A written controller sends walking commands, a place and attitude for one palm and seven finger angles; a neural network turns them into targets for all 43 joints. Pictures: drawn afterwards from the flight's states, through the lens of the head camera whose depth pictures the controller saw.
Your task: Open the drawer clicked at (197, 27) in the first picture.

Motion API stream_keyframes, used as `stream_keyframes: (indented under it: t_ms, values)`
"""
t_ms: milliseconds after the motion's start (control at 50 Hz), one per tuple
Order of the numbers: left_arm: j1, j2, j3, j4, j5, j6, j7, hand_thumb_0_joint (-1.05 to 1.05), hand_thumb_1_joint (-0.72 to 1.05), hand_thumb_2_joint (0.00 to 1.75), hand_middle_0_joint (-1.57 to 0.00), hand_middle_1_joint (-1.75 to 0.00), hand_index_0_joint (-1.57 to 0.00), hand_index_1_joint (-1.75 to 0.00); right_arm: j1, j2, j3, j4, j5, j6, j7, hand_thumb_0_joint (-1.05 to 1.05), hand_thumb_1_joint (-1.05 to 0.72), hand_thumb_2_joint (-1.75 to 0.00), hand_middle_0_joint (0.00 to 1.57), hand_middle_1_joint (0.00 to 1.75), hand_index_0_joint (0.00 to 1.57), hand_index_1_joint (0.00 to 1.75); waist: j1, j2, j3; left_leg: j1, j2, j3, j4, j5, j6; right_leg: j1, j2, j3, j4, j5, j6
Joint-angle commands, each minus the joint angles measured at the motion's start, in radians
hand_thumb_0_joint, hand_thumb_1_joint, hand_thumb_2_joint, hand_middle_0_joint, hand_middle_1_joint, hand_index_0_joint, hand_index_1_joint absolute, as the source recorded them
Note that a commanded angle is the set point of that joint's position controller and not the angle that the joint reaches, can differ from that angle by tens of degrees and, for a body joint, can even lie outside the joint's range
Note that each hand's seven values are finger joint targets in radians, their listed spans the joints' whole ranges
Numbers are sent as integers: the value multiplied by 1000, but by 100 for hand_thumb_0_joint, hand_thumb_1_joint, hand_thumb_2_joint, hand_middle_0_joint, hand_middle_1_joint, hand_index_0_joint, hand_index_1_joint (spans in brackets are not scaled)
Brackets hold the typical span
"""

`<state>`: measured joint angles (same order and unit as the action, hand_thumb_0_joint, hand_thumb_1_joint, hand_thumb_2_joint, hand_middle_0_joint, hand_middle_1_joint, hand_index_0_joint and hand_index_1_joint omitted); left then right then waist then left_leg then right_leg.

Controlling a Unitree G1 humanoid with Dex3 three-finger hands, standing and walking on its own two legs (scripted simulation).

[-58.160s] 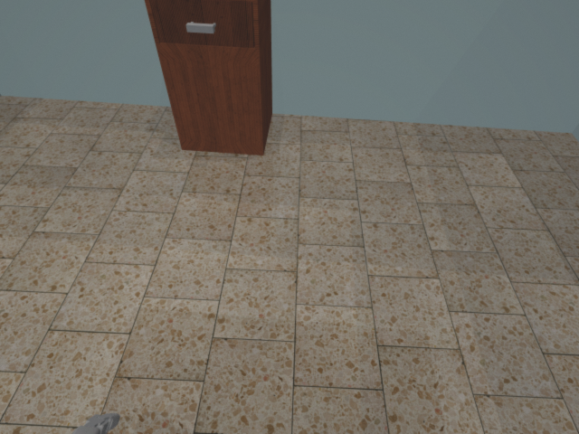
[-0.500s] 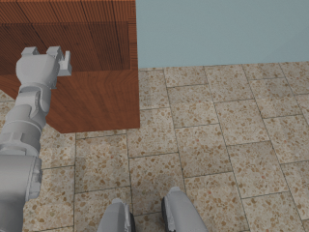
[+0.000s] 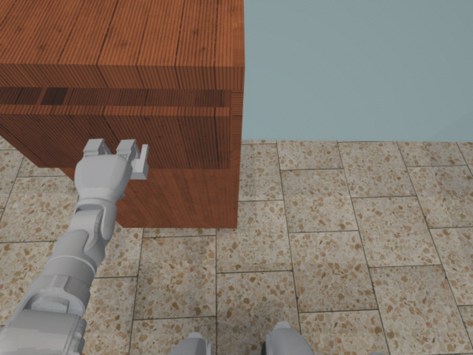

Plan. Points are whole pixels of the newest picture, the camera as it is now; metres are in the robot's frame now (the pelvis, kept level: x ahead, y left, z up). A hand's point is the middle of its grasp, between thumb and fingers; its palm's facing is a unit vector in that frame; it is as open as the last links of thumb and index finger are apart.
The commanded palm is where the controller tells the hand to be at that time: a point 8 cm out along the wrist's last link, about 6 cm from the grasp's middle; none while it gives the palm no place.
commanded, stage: pull the drawer open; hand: left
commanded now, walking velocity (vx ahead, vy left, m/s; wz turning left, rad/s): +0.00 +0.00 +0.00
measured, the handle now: (117, 158) +0.46 +0.23 -0.02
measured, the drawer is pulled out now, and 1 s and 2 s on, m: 0.06 0.18 0.30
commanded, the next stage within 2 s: none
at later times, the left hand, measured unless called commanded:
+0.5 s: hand (111, 216) +0.35 +0.23 -0.04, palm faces -0.04 -0.04 -1.00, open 6.0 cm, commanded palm +0.31 +0.24 +0.01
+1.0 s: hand (103, 253) +0.29 +0.23 -0.04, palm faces -0.02 -0.03 -1.00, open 6.0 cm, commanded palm +0.25 +0.24 +0.01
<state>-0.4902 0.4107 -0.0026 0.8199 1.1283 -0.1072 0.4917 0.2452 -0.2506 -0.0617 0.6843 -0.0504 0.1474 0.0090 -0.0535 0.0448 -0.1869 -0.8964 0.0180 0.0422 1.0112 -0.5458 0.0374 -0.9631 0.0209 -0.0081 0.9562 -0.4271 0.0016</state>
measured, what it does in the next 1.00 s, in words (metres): stands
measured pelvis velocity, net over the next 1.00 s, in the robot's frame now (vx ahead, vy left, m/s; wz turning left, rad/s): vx -0.02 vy -0.01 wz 0.00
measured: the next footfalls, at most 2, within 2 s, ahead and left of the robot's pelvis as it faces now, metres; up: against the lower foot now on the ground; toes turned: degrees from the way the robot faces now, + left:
none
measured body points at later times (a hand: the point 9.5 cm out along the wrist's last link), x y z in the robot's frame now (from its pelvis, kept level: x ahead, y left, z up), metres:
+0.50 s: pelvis +0.00 +0.00 +0.01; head +0.10 -0.01 +0.45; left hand +0.35 +0.23 +0.02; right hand +0.09 -0.27 -0.13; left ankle -0.05 +0.09 -0.67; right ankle +0.00 -0.13 -0.67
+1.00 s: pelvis -0.02 -0.01 +0.00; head +0.06 -0.02 +0.45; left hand +0.28 +0.23 +0.02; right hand +0.11 -0.27 -0.12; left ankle -0.05 +0.09 -0.67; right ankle +0.00 -0.13 -0.67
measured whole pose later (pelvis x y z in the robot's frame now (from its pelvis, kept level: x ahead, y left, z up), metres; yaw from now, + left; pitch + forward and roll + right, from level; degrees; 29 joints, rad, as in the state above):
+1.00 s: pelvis -0.02 -0.01 +0.00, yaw +0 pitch +18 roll +0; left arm -0.08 0.36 -0.02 0.51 1.13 -0.07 0.53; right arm 0.18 -0.24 -0.05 0.65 -0.04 0.09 -0.03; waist -0.02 0.03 -0.17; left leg -0.79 0.01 0.05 1.00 -0.53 0.02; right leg -0.88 0.02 0.01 0.98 -0.42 -0.01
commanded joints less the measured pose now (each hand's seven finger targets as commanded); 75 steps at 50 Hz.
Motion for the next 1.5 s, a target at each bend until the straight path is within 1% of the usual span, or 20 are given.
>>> stream_keyframes:
  t_ms: [0, 40, 120, 240, 300, 320, 460, 620, 660, 760, 900, 920, 940, 1000, 1020, 1060, 1140, 1280, 1420, 1480]
  values:
    - [-123, 182, 71, -138, -18, 36, 34, 0, 90, 90, -40, -135, -40, -135, 122, -153, -54, -53, 3, -6, -11, 0, -90, -90, 20, 30, 20, 30, 20, 1, -421, 286, -11, -39, -78, 740, -13, 333, 20, -15, -55, 547, -40]
    - [-124, 184, 70, -161, -16, 40, 32, 0, 90, 90, -40, -135, -40, -135, 112, -150, -53, -59, 4, -6, -15, 0, -90, -90, 20, 30, 20, 30, 19, 3, -424, 290, -12, -40, -83, 736, -12, 343, 19, -13, -55, 554, -40]
    - [-11, 191, 95, -216, -35, 49, 27, 0, 90, 90, -40, -135, -40, -135, 89, -147, -49, -80, 7, -8, -17, 0, -90, -90, 20, 30, 20, 30, 47, 5, -436, 296, -17, -37, -94, 778, -11, 400, 15, -5, -59, 607, -43]
    - [67, 171, 90, -250, -34, 45, 26, 0, 90, 90, -40, -135, -40, -135, 55, -143, -45, -94, 12, -17, -25, 0, -90, -90, 20, 30, 20, 30, 44, -24, -375, 280, -19, -32, -109, 695, -11, 393, 19, -7, -72, 561, -41]
    - [125, 164, 96, -300, -34, 41, 35, 0, 90, 90, -40, -135, -40, -135, 46, -140, -46, -104, 9, -24, -25, 0, -90, -90, 20, 30, 20, 30, 58, -1, -391, 290, -20, -25, -107, 716, -12, 407, 18, -2, -70, 585, -43]
    - [125, 194, 122, -314, -33, 43, 38, 0, 90, 90, -40, -135, -40, -135, 37, -147, -44, -100, 8, -23, -25, 0, -90, -90, 20, 30, 20, 30, 66, 12, -391, 295, -17, -33, -109, 741, -16, 401, 16, -4, -62, 584, -46]
    - [189, 145, 93, -337, -27, 54, 57, 0, 90, 90, -40, -135, -40, -135, 16, -142, -46, -103, 11, -37, -27, 0, -90, -90, 20, 30, 20, 30, 59, -9, -343, 285, -19, -34, -117, 654, -20, 367, 22, -13, -65, 503, -46]
    - [237, 174, 123, -393, -33, 68, 70, 0, 90, 90, -40, -135, -40, -135, -20, -146, -42, -110, 12, -53, -35, 0, -90, -90, 20, 30, 20, 30, 73, -18, -337, 274, -26, -33, -128, 579, -21, 379, 23, -6, -69, 457, -50]
    - [251, 138, 89, -411, -28, 68, 74, 0, 90, 90, -40, -135, -40, -135, -24, -138, -42, -119, 13, -60, -35, 0, -90, -90, 20, 30, 20, 30, 68, 12, -332, 298, -24, -35, -128, 589, -23, 356, 22, -11, -70, 442, -50]
    - [277, 111, 70, -437, -31, 67, 79, 0, 90, 90, -40, -135, -40, -135, -42, -136, -41, -130, 14, -77, -37, 0, -90, -90, 20, 30, 20, 30, 61, -18, -293, 285, -26, -38, -136, 515, -23, 337, 23, -15, -79, 383, -49]
    - [326, 130, 92, -451, -32, 56, 86, 0, 90, 90, -40, -135, -40, -135, -66, -131, -34, -136, 13, -98, -44, 0, -90, -90, 20, 30, 20, 30, 72, -23, -274, 246, -41, -28, -135, 419, -17, 347, 19, -6, -82, 345, -51]
    - [321, 163, 121, -465, -32, 55, 86, 0, 90, 90, -40, -135, -40, -135, -73, -138, -31, -135, 11, -97, -46, 0, -90, -90, 20, 30, 20, 30, 83, -1, -282, 250, -40, -34, -136, 431, -20, 344, 19, -7, -71, 341, -55]
    - [321, 135, 92, -464, -24, 55, 88, 0, 90, 90, -40, -135, -40, -135, -74, -130, -32, -137, 12, -98, -46, 0, -90, -90, 20, 30, 20, 30, 73, -12, -274, 251, -41, -30, -132, 419, -19, 333, 19, -7, -75, 336, -52]
    - [363, 129, 94, -492, -26, 53, 94, 0, 90, 90, -40, -135, -40, -135, -79, -127, -33, -143, 11, -106, -45, 0, -90, -90, 20, 30, 20, 30, 76, -16, -278, 262, -41, -30, -127, 434, -19, 335, 20, -6, -74, 350, -53]
    - [398, 141, 116, -504, -32, 54, 94, 0, 90, 90, -40, -135, -40, -135, -84, -130, -33, -148, 12, -104, -45, 0, -90, -90, 20, 30, 20, 30, 92, -8, -298, 262, -42, -32, -127, 454, -21, 351, 20, -3, -68, 358, -56]
    - [413, 115, 89, -512, -33, 58, 95, 0, 90, 90, -40, -135, -40, -135, -89, -125, -32, -152, 13, -108, -44, 0, -90, -90, 20, 30, 20, 30, 82, -15, -273, 259, -42, -29, -127, 428, -20, 337, 19, -6, -76, 346, -53]
    - [478, 138, 122, -560, -36, 57, 101, 0, 90, 90, -40, -135, -40, -135, -104, -124, -31, -160, 11, -113, -45, 0, -90, -90, 20, 30, 20, 30, 94, -24, -297, 263, -43, -28, -124, 447, -20, 364, 18, 7, -70, 376, -52]
    - [603, 126, 134, -608, -45, 58, 107, 0, 90, 90, -40, -135, -40, -135, -126, -120, -27, -173, 10, -122, -43, 0, -90, -90, 20, 30, 20, 30, 100, -54, -256, 233, -48, -25, -121, 404, -19, 367, 19, 12, -72, 361, -52]
    - [745, 127, 161, -699, -44, 57, 125, 0, 90, 90, -40, -135, -40, -135, -155, -115, -26, -185, 6, -123, -37, 0, -90, -90, 20, 30, 20, 30, 116, 5, -261, 254, -49, -26, -107, 455, -26, 356, 19, 19, -52, 402, -60]
    - [799, 112, 152, -725, -42, 61, 138, 0, 90, 90, -40, -135, -40, -135, -160, -112, -26, -192, 3, -127, -32, 0, -90, -90, 20, 30, 20, 30, 115, -16, -246, 250, -49, -24, -100, 442, -26, 344, 20, 17, -49, 389, -56]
